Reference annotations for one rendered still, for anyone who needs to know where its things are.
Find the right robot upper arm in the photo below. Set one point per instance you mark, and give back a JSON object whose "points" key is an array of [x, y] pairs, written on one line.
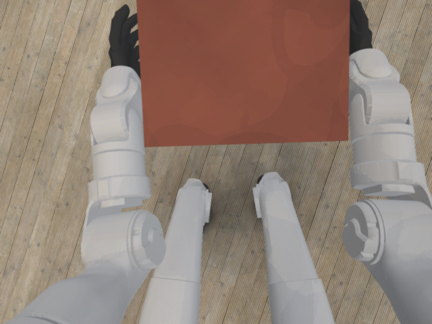
{"points": [[393, 238]]}

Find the robot right shin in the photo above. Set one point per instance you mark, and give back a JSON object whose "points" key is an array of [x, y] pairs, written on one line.
{"points": [[272, 176]]}

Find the carton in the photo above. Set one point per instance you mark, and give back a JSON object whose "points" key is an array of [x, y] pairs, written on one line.
{"points": [[243, 71]]}

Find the right robot forearm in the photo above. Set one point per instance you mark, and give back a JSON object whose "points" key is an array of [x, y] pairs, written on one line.
{"points": [[382, 131]]}

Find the robot left hand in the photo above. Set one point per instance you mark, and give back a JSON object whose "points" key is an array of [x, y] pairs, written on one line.
{"points": [[122, 42]]}

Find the left robot upper arm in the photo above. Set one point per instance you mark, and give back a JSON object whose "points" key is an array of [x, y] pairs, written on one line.
{"points": [[118, 251]]}

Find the robot right thigh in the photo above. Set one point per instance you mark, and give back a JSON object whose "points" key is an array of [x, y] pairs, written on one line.
{"points": [[296, 295]]}

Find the left robot forearm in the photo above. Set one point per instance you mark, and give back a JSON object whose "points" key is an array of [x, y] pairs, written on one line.
{"points": [[117, 146]]}

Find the robot right hand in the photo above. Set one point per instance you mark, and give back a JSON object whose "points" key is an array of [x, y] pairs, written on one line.
{"points": [[360, 34]]}

